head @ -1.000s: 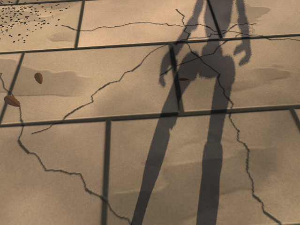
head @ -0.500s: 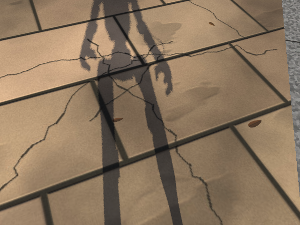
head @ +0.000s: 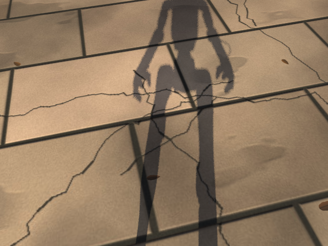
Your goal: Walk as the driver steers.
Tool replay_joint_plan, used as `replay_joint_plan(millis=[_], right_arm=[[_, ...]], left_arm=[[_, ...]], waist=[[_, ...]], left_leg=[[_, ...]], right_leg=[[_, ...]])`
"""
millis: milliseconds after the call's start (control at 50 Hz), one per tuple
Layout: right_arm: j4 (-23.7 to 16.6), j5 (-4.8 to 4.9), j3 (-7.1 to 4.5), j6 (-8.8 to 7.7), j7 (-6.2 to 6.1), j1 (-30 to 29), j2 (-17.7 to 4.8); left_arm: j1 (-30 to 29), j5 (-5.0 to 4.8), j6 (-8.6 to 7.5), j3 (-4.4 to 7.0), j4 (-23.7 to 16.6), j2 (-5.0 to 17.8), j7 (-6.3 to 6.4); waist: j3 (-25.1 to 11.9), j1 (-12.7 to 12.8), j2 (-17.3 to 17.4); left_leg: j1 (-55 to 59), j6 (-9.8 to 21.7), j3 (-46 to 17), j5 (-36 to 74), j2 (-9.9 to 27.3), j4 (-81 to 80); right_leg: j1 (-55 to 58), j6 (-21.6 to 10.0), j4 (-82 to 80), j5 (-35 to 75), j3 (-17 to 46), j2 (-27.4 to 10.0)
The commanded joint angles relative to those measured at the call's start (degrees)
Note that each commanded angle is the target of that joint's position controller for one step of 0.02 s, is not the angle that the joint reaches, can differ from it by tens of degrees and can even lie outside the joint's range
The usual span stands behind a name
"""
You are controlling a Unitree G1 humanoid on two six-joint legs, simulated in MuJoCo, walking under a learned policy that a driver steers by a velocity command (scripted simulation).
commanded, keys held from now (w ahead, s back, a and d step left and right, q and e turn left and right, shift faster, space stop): w+q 0.88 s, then w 0.12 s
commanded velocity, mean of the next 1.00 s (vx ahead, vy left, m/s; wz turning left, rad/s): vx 0.50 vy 0.00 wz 0.53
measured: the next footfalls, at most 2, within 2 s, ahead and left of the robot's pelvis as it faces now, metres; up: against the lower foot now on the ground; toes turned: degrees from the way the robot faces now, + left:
left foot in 0.26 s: +0.30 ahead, +0.15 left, +0.00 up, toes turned +12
right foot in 0.74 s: +0.63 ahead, +0.04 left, +0.00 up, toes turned +29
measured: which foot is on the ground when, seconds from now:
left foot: up 0.00-0.24, down 0.26-0.76, up 0.78-1.00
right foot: down 0.00-0.28, up 0.30-0.72, down 0.74-1.00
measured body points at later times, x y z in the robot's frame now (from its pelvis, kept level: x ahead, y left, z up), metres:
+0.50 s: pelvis +0.28 +0.08 +0.00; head +0.31 +0.10 +0.45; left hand +0.37 +0.39 -0.10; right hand +0.44 -0.17 -0.11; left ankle +0.26 +0.14 -0.75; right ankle +0.39 -0.09 -0.67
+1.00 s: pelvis +0.55 +0.12 +0.00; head +0.57 +0.12 +0.45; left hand +0.44 +0.38 -0.11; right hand +0.84 -0.02 -0.10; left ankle +0.52 +0.29 -0.67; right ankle +0.59 +0.02 -0.75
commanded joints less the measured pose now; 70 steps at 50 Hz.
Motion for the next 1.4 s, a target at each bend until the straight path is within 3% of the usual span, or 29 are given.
replay_joint_plan(millis=[20, 160, 220, 260, 280, 300, 320, 340, 360, 380, 440, 560, 660, 720, 740, 760, 780, 800, 860, 960, 1160, 1200, 1240, 1260, 1280, 1300, 1320, 1360, 1400], right_arm=[[-3.11, -0.33, -0.2, -0.4, 0.75, -1.02, -1.47], [-9.44, -0.33, 0.69, -0.59, 3.15, -12.13, -0.36], [-10.33, -0.06, -0.71, -0.28, 3.65, -7.72, -2.97], [-7.01, 0.16, -3.87, -0.05, 2.67, 7.84, -8.64], [-5.76, 0.01, -5.33, 0.59, 1.24, 14.13, -14.2], [-7.45, -0.23, -5.34, -0.24, 1.59, 11.87, -17.18], [-7.67, -0.6, -3.92, -0.55, 1.73, 13.34, -11.62], [-7.51, -0.55, -3.27, -1.05, 1.6, 11.08, -9.08], [-8.2, -0.23, -2.75, -1.34, 1.57, 7.1, -7.57], [-9.04, -0.42, -2.17, -1.33, 1.36, 3.76, -5.67], [-10.41, -1.04, -2.16, -1.56, 0.6, 1.9, -6.0], [-9.45, -0.19, -2.89, -0.83, -1.04, 6.32, -8.35], [-8.43, 0.17, -2.83, 0.03, -1.39, 10.02, -7.83], [-9.41, -0.17, -2.57, 0.27, -1.46, 8.06, -6.69], [-10.37, -0.62, -1.5, 0.03, -1.19, 7.53, -3.79], [-11.76, -0.39, -0.34, -0.37, -1.3, 13.24, 0.0], [-12.45, 0.82, -0.16, -0.73, -1.29, 16.39, -2.16], [-11.42, 1.09, -1.47, -0.44, -1.33, 12.9, -7.51], [-13.21, -0.53, -2.09, 0.45, -0.94, 4.87, -6.84], [-14.06, -0.37, -0.91, 1.05, -0.57, 3.87, -2.03], [-17.81, -0.21, 0.41, -1.08, 1.92, -10.98, -1.4], [-17.56, -0.52, -0.36, -1.19, 2.0, -8.49, -3.11], [-12.97, -1.08, -2.87, -1.01, 1.29, 6.24, -7.54], [-11.28, -1.53, -4.18, -0.52, 0.23, 16.72, -12.53], [-11.09, -1.55, -4.03, -0.63, 0.52, 15.93, -15.33], [-11.37, -1.12, -2.74, -0.89, 0.77, 14.85, -9.81], [-11.38, -0.97, -1.95, -1.19, 0.83, 11.34, -8.01], [-11.55, -1.5, -0.9, -1.58, 1.05, 4.93, -4.36], [-10.95, -1.98, -0.91, -2.66, 1.03, 3.23, -3.53]], left_arm=[[-4.3, -0.11, -1.17, 1.71, -3.57, 7.76, 0.83], [1.39, -1.56, 1.22, 2.63, 0.0, 10.04, 1.59], [-0.3, -1.91, 2.6, 3.16, -0.42, 12.47, 2.3], [-2.03, -2.21, 3.18, 2.95, -1.0, 13.08, 2.78], [-0.31, -0.24, 2.33, 1.46, -2.43, 8.76, 2.69], [3.5, -0.44, 0.1, -0.68, -5.45, 2.94, 1.64], [-4.27, -2.74, -1.96, 0.46, -6.14, 8.67, 0.7], [-7.87, -3.91, -2.85, 0.56, -7.51, 9.31, 0.34], [-8.12, -2.78, -3.08, 0.44, -6.96, 8.54, 0.8], [-8.11, -1.11, -2.68, 0.96, -6.54, 9.11, 1.21], [-5.68, -0.4, -0.75, 1.16, -6.82, 8.14, 1.08], [-17.62, -0.41, -0.38, -0.45, -10.2, 4.59, 0.64], [-21.5, -1.55, -1.49, 0.45, -11.87, 7.61, -0.67], [-13.48, -1.48, -2.37, 1.88, -10.14, 9.77, -0.56], [-6.48, -0.43, -2.67, 2.72, -9.34, 12.02, -0.16], [1.1, 0.75, -2.39, 3.85, -8.46, 16.84, 0.25], [3.45, -0.41, -1.66, 3.85, -6.72, 16.04, -0.35], [0.3, -1.05, -1.31, 2.43, -7.94, 10.65, -0.21], [-6.38, -0.3, -0.29, 0.7, -7.75, 6.32, 0.2], [-5.06, -0.59, -1.41, 1.31, -4.58, 8.18, -0.15], [1.46, -2.84, 1.03, 2.01, 1.25, 12.65, -0.1], [1.01, -3.21, 1.72, 2.17, 2.01, 13.68, 0.14], [0.55, -3.03, 2.03, 1.33, 2.3, 12.22, 0.59], [0.42, -0.82, 1.68, -0.31, 0.41, 8.48, 0.68], [6.12, -1.18, 0.42, -1.95, -0.46, 3.45, 0.06], [1.31, -2.82, -0.41, -0.36, 0.02, 9.8, -0.34], [-3.4, -3.72, -0.86, 0.04, -1.79, 11.05, -0.54], [-5.0, -2.35, -0.2, 0.03, -1.12, 9.5, -0.11], [-1.65, -2.6, 1.26, -0.12, 0.01, 7.78, -0.27]], waist=[[2.03, -1.5, -5.7], [5.23, 2.32, -5.1], [0.17, -1.68, -8.62], [-8.2, -10.48, -7.51], [-13.43, -10.66, 3.07], [-21.56, -5.1, 12.12], [-20.73, -9.67, 3.23], [-12.83, -8.97, 1.7], [-7.87, -5.91, -3.98], [-4.89, -3.83, -4.43], [-3.46, -0.68, -1.85], [-1.17, -4.92, 0.9], [-1.22, -5.94, 2.83], [-3.55, -0.93, 4.59], [-9.75, 2.5, 1.97], [-18.73, 2.15, -10.35], [-20.61, 1.12, -22.69], [-12.4, 2.36, -14.15], [-0.64, 0.14, -7.8], [0.47, -1.34, -7.55], [3.25, 2.36, -7.55], [1.44, -0.31, -8.77], [-7.93, -8.09, -7.49], [-16.43, -11.55, 1.5], [-22.9, -6.51, 13.9], [-18.96, -8.93, 6.48], [-10.83, -8.1, 5.03], [-3.73, -4.35, -0.19], [-3.04, -1.72, 2.21]], left_leg=[[0.07, 0.04, -0.24, 9.6, 0.85, -8.24], [-2.87, 3.23, 6.7, 4.64, -0.96, -20.08], [7.4, 6.48, 11.91, -4.19, -6.33, -20.17], [30.62, 10.46, 11.22, -1.18, -10.13, -25.69], [48.16, 14.44, -6.66, 3.2, 1.42, -25.17], [63.96, 27.16, -41.63, -7.75, 13.91, -34.86], [64.09, 23.74, -39.36, -10.07, 12.75, -39.32], [57.3, 21.26, -30.37, -7.13, 10.89, -39.49], [47.95, 19.13, -23.95, -1.6, 8.25, -39.65], [40.54, 18.14, -19.3, 3.97, 6.34, -40.75], [30.24, 18.64, -14.51, 12.85, 4.19, -43.28], [24.16, 13.54, -7.68, 8.19, -1.69, -42.58], [30.41, 11.86, -15.66, 0.71, 1.46, -36.93], [31.08, 9.35, -17.88, 4.22, 0.18, -29.23], [26.89, 7.34, -14.73, 2.9, -2.89, -17.88], [10.7, 3.2, -6.99, -13.42, -10.43, 1.65], [-2.8, 1.84, -4.78, -29.16, -9.85, 13.75], [-6.66, 1.34, -5.81, -24.29, -6.33, 18.78], [-2.55, 1.09, -2.55, -14.01, -1.18, 14.17], [-0.48, 0.21, -1.58, -8.28, -0.12, 4.31], [4.97, 2.33, 5.45, 1.29, -2.2, -23.14], [10.88, 4.33, 7.07, -1.94, -4.27, -26.17], [34.22, 7.42, 8.41, 1.97, -6.39, -28.64], [52.16, 11.46, -7.09, 5.68, 6.35, -26.43], [63.73, 20.21, -33.85, -6.2, 17.08, -34.93], [60.42, 18.34, -32.93, -12.19, 15.57, -38.02], [53.21, 16.26, -24.38, -9.24, 13.46, -39.08], [39.74, 13.77, -12.98, -0.64, 9.05, -42.67], [33.53, 13.93, -7.81, 5.11, 8.4, -45.93]], right_leg=[[-1.61, -6.83, -8.47, 14.91, 4.15, -15.51], [10.77, -5.27, -3.58, 23.73, -1.1, -19.06], [12.93, -3.26, 7.94, 51.59, -3.35, -19.07], [4.45, -0.08, 29.77, 51.61, -5.34, -15.82], [-12.51, 2.52, 48.52, 17.29, -4.89, -11.84], [-34.28, 5.21, 66.12, -23.84, 6.63, 0.9], [-40.86, 3.69, 67.97, -21.18, 15.21, -2.21], [-43.33, 2.32, 64.63, -16.14, 14.39, -4.6], [-40.4, 2.17, 59.11, -12.09, 14.06, -7.25], [-36.55, 2.69, 54.66, -9.74, 13.62, -8.66], [-30.29, 5.07, 48.05, -7.56, 13.01, -9.59], [-25.65, 7.12, 22.9, 13.39, 10.66, -4.83], [-22.77, 5.46, 14.0, 12.27, 12.95, -2.74], [-11.82, 2.08, 10.09, 8.05, 11.86, -2.56], [0.7, -1.01, 11.33, 7.12, 16.44, -8.31], [21.46, -8.26, 10.05, 0.91, 35.78, -21.42], [26.02, -13.07, 3.94, -14.75, 55.83, -28.2], [19.59, -10.7, 2.01, -22.35, 50.04, -25.89], [0.93, -6.46, -1.2, -6.1, 28.62, -18.35], [-3.11, -8.96, -5.92, 6.5, 17.99, -17.18], [5.23, -6.82, -4.21, 15.99, 9.74, -18.2], [7.33, -5.62, 0.71, 27.52, 8.71, -18.54], [0.9, -2.39, 18.62, 37.21, 3.78, -14.23], [-13.22, 0.22, 38.53, 16.08, 2.02, -10.69], [-32.04, 2.46, 54.7, -22.53, 8.23, -1.36], [-38.34, 1.86, 59.92, -22.11, 13.77, -4.39], [-41.23, 1.16, 59.33, -16.79, 12.45, -6.72], [-36.61, 1.64, 53.52, -8.18, 11.94, -10.45], [-30.96, 2.71, 51.61, -5.03, 13.15, -11.64]])
Velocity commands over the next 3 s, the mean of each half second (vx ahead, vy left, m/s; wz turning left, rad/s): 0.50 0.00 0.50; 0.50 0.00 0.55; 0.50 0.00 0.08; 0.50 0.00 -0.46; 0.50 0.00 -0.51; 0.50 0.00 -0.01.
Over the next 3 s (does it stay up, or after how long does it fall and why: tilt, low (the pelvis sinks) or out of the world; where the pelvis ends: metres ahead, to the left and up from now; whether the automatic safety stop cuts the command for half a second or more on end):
stays up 1.53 0.48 0.00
